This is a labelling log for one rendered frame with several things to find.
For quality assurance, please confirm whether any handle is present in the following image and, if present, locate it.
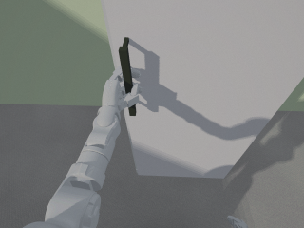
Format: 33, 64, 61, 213
118, 37, 137, 116

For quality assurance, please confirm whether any robot left hand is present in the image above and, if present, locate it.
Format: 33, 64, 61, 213
102, 66, 143, 112

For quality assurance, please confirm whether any fridge door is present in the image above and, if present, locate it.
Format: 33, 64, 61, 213
104, 0, 304, 179

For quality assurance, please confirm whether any robot right hand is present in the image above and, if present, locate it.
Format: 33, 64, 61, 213
227, 215, 248, 228

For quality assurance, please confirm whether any robot left forearm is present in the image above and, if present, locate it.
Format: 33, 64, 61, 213
45, 105, 121, 220

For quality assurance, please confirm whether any robot left upper arm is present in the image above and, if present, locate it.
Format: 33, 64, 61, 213
23, 185, 101, 228

